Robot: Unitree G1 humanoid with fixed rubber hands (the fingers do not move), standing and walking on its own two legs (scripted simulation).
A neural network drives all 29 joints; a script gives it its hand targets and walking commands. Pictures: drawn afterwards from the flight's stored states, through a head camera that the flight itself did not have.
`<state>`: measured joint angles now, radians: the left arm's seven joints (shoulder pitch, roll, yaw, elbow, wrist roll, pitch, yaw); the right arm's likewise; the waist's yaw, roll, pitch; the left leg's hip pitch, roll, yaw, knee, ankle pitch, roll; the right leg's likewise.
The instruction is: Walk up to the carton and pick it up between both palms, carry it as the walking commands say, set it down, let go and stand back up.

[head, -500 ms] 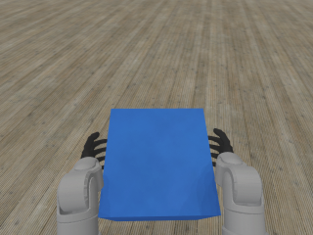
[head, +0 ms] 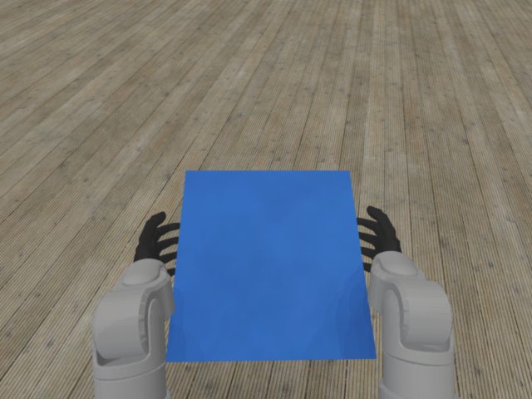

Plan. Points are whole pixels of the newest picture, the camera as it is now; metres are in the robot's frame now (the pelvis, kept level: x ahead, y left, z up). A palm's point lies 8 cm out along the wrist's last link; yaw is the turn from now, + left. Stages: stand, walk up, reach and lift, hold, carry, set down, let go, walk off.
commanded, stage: carry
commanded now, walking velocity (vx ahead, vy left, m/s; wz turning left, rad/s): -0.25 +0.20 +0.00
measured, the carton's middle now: (267, 273) +0.30 -0.01 +0.02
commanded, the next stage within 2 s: none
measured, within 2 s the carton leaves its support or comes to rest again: neither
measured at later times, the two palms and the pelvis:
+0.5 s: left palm (69, 368) +0.15 +0.21 +0.10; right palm (362, 368) +0.14 -0.10 +0.10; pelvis -0.12 +0.07 +0.00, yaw -1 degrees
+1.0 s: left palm out of the picture -0.01 +0.30 +0.11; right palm out of the picture -0.05 +0.00 +0.10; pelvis -0.27 +0.18 +0.01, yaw -5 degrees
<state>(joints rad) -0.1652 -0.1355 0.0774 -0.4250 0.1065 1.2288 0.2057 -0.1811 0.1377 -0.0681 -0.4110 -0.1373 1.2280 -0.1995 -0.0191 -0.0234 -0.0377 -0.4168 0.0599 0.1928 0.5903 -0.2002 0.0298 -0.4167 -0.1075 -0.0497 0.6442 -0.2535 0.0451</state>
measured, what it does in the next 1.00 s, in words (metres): walks backwards: right foot, then left foot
